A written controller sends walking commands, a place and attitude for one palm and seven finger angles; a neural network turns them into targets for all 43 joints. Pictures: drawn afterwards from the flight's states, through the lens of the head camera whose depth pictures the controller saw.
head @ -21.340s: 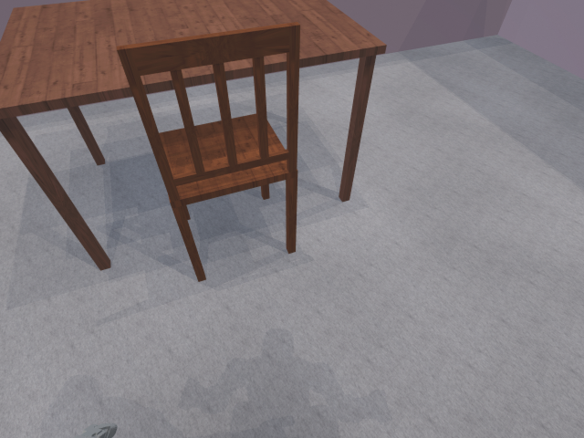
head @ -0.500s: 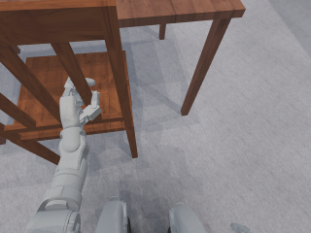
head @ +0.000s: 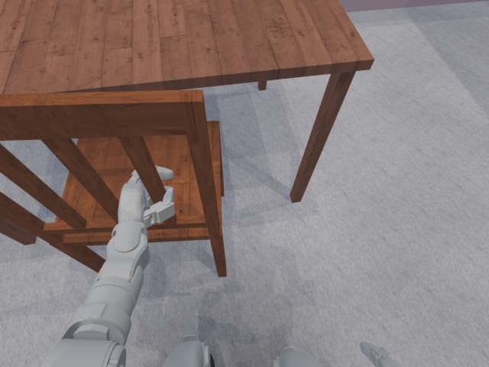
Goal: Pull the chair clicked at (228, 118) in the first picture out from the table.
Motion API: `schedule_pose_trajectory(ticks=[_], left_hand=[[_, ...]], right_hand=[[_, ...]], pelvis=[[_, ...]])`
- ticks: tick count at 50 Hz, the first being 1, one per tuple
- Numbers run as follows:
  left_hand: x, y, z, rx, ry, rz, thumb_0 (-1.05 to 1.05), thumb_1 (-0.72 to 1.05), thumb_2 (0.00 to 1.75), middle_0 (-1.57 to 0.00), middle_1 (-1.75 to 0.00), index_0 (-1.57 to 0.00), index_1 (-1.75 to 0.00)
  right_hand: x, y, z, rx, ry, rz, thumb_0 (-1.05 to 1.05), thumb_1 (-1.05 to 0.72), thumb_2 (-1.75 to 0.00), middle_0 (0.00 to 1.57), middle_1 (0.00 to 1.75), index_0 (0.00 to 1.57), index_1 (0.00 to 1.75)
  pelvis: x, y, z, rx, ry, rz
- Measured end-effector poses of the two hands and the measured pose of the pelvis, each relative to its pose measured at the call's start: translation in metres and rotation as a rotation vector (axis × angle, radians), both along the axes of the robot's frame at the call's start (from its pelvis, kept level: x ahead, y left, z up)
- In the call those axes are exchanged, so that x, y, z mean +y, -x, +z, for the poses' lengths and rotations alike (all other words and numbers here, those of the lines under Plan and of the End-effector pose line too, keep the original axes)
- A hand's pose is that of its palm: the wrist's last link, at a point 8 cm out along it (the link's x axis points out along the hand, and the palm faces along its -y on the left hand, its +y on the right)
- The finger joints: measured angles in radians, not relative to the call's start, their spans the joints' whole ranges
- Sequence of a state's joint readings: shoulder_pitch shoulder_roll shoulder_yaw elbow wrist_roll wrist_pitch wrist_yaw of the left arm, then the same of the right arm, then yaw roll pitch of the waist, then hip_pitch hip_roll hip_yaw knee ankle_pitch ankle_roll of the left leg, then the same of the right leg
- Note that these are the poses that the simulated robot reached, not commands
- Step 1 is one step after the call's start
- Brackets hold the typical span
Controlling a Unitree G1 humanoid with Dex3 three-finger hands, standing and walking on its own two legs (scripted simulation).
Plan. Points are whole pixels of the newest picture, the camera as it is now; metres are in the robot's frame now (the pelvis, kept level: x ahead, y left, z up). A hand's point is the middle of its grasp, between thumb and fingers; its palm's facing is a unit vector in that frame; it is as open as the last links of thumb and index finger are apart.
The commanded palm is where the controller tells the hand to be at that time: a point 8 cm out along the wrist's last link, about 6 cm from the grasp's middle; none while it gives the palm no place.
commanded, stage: step backward, pulling the chair out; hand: left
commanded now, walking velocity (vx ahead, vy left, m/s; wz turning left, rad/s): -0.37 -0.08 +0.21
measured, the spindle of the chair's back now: (98, 189) +0.42 +0.26 -0.02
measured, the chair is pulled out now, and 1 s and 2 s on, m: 0.04 0.17 0.18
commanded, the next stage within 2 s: none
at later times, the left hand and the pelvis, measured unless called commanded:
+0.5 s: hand (171, 241) +0.32 +0.12 -0.03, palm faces +0.01 -0.99 -0.12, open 5.5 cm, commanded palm +0.31 +0.17 -0.03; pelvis -0.04 -0.01 +0.04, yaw +0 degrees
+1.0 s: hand (175, 271) +0.27 +0.11 -0.03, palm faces +0.01 -0.99 -0.16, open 5.7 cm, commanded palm +0.27 +0.16 -0.02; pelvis -0.08 -0.02 +0.03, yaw +2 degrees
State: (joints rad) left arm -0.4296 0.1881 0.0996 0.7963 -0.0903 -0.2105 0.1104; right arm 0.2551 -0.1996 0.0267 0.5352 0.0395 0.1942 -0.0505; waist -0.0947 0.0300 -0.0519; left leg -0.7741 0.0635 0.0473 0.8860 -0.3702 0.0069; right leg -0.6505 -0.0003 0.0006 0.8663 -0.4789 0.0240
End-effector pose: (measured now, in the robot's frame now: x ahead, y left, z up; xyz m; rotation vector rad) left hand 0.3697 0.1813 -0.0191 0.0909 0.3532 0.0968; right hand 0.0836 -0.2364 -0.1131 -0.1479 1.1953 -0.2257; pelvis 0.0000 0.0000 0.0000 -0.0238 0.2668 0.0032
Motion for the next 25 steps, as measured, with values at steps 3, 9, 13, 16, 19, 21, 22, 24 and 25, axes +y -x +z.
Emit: schedule_pose_trajectory(ticks=[3,9,13,16,19,21,22,24,25], left_hand=[[-0.001,0.005,0.003,0.047,0.021,-0.009,0.07,0.71,0.77,-0.25,-1.09,-0.42,-1.44],[-0.002,0.011,0.006,0.082,0.013,-0.061,0.07,0.71,0.75,-0.24,-1.06,-0.47,-1.45],[-0.002,0.018,0.006,0.091,0.004,-0.070,0.07,0.70,0.75,-0.25,-1.05,-0.48,-1.45],[-0.003,0.028,0.007,0.096,0.004,-0.065,0.08,0.69,0.76,-0.25,-1.04,-0.48,-1.45],[-0.005,0.041,0.007,0.103,0.003,-0.060,0.08,0.69,0.76,-0.26,-1.03,-0.49,-1.45],[-0.007,0.050,0.007,0.108,0.003,-0.056,0.08,0.68,0.77,-0.27,-1.02,-0.49,-1.45],[-0.008,0.055,0.008,0.110,-0.002,-0.056,0.08,0.68,0.77,-0.27,-1.02,-0.49,-1.45],[-0.011,0.064,0.008,0.117,-0.003,-0.053,0.09,0.68,0.77,-0.27,-1.01,-0.50,-1.45],[-0.012,0.068,0.009,0.120,-0.007,-0.053,0.09,0.67,0.77,-0.27,-1.02,-0.50,-1.45]], right_hand=[[-0.003,0.008,0.019,0.015,0.037,-0.007,0.00,-0.90,-0.90,0.21,0.30,0.20,0.30],[-0.018,0.028,0.036,0.048,0.113,-0.025,0.00,-0.90,-0.90,0.21,0.30,0.20,0.30],[-0.025,0.040,0.037,0.048,0.125,-0.038,0.00,-0.90,-0.90,0.21,0.30,0.20,0.30],[-0.025,0.049,0.036,0.046,0.112,-0.044,0.00,-0.90,-0.90,0.21,0.30,0.20,0.30],[-0.024,0.055,0.034,0.044,0.092,-0.043,0.00,-0.90,-0.90,0.21,0.30,0.20,0.30],[-0.024,0.058,0.033,0.040,0.080,-0.038,0.00,-0.90,-0.90,0.21,0.30,0.20,0.30],[-0.024,0.060,0.032,0.037,0.075,-0.035,0.00,-0.90,-0.90,0.21,0.30,0.20,0.30],[-0.025,0.062,0.031,0.029,0.068,-0.027,0.00,-0.90,-0.90,0.21,0.30,0.20,0.30],[-0.025,0.062,0.030,0.023,0.066,-0.023,0.00,-0.90,-0.90,0.21,0.30,0.20,0.30]], pelvis=[[0.002,-0.002,0.015,-0.026,0.006,-0.003],[0.005,0.004,0.027,-0.067,0.013,-0.002],[0.004,0.013,0.030,-0.086,0.010,-0.011],[0.002,0.020,0.032,-0.098,0.012,-0.015],[-0.003,0.027,0.035,-0.109,0.014,-0.015],[-0.006,0.032,0.036,-0.116,0.015,-0.012],[-0.008,0.035,0.036,-0.120,0.015,-0.010],[-0.011,0.040,0.036,-0.130,0.014,-0.005],[-0.012,0.043,0.037,-0.135,0.014,-0.001]])
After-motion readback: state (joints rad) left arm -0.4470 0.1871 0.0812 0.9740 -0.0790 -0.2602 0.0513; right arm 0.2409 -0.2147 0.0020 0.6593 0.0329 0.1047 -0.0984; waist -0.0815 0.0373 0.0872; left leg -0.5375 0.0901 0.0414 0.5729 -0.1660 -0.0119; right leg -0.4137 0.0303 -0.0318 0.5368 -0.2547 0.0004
